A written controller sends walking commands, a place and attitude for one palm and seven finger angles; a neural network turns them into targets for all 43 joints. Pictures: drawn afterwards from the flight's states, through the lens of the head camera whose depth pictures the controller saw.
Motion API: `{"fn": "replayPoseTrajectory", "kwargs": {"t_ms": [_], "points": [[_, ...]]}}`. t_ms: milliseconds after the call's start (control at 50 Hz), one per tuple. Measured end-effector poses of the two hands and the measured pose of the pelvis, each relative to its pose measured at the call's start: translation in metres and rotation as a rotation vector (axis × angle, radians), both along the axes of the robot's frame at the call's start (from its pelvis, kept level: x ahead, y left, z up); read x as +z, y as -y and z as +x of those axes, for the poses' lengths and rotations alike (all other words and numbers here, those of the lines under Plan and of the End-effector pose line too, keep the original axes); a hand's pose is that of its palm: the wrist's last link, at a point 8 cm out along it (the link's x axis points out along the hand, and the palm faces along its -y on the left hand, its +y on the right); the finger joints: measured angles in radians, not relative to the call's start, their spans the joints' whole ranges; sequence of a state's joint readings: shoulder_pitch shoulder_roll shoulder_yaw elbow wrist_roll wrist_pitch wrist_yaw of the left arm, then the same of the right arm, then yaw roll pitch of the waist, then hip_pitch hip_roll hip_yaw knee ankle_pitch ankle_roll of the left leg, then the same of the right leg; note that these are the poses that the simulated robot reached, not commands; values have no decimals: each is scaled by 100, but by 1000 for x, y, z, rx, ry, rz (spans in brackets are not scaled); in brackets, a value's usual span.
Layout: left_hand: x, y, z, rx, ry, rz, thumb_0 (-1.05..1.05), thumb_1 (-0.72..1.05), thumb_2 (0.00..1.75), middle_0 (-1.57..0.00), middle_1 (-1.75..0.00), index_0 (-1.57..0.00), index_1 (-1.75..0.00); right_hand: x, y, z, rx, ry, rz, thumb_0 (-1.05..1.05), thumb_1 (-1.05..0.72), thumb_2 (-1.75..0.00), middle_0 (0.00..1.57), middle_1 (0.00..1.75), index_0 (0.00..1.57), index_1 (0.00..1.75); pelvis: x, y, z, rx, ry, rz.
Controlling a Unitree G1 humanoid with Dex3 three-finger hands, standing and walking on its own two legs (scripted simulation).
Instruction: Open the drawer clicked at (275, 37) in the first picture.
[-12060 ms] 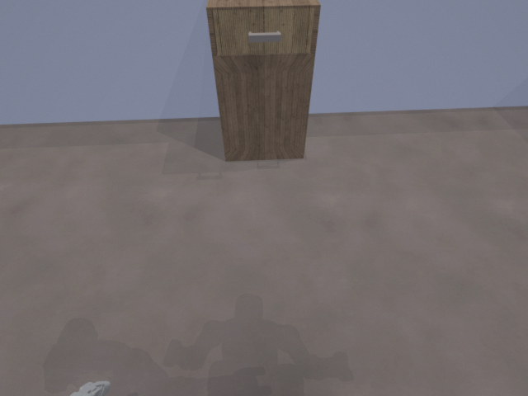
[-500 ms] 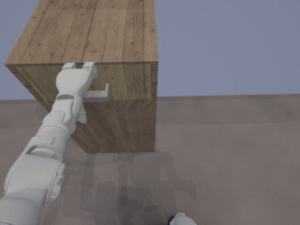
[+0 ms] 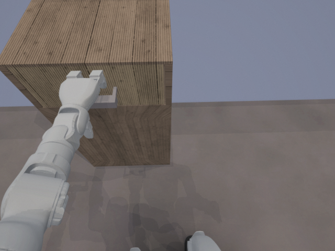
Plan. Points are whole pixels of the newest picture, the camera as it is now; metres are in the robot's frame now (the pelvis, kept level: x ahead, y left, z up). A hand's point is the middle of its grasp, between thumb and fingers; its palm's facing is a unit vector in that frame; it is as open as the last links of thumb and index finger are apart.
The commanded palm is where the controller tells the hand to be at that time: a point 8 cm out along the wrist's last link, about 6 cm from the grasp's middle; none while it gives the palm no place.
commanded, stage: lower the fingers behind the handle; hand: left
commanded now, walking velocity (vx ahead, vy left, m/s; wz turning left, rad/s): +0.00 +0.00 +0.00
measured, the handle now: (94, 96) +0.54 +0.19 -0.02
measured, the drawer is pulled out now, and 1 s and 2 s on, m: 0.00 0.00 0.00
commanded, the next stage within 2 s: close the thumb around the handle in 1.28 s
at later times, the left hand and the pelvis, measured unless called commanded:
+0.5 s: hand (89, 112) +0.48 +0.20 -0.01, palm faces -0.06 +0.00 -1.00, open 13.8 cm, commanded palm +0.47 +0.20 +0.04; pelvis -0.01 +0.00 -0.02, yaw +0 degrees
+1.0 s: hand (92, 114) +0.49 +0.20 -0.04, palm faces -0.06 +0.00 -1.00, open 13.8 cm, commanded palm +0.48 +0.20 +0.01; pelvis -0.01 +0.01 -0.04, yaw +0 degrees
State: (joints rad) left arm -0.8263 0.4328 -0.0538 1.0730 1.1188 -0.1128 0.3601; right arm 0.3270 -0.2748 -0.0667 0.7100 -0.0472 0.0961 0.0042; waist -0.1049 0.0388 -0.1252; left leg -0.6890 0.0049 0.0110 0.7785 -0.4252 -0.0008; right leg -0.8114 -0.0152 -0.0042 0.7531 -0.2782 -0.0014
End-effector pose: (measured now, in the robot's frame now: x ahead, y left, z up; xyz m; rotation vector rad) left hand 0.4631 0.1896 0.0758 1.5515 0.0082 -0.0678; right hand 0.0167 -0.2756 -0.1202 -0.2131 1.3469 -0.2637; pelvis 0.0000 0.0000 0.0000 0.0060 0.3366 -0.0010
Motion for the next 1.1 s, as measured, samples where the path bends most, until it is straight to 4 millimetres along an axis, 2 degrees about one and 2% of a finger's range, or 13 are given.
{"fn": "replayPoseTrajectory", "kwargs": {"t_ms": [180, 380, 540, 860, 1100], "points": [[-13, -3, 2, 55, -9, 28, 0, -49, 31, -32, -120, -32, -120, -9, -4, -15, -17, -29, 17, 0, -91, -90, 20, 30, 21, 30, -6, -1, -6, -5, -20, 2], [-22, -3, 2, 32, -14, 7, 0, -49, 31, -32, -120, -32, -120, -14, -6, -25, -15, -43, 12, 0, -91, -90, 20, 30, 21, 30, -13, -1, -10, -5, -43, 1], [-39, -10, 3, 48, -18, 23, 0, -49, 31, -32, -120, -32, -120, -20, -5, -27, -6, -53, -1, 0, -91, -90, 20, 30, 21, 30, -22, -3, -13, 2, -69, -3], [-59, -6, 8, 47, -15, 11, 0, -49, 31, -32, -120, -32, -120, -32, -11, -30, -2, -78, 9, 0, -91, -90, 20, 30, 21, 30, -33, -6, -12, 2, -101, -9], [-61, -10, 14, 61, -21, 18, 0, -49, 31, -31, -120, -32, -120, -37, -12, -28, -1, -78, 9, 0, -91, -90, 20, 30, 21, 30, -37, -6, -13, 5, -113, -10]]}}
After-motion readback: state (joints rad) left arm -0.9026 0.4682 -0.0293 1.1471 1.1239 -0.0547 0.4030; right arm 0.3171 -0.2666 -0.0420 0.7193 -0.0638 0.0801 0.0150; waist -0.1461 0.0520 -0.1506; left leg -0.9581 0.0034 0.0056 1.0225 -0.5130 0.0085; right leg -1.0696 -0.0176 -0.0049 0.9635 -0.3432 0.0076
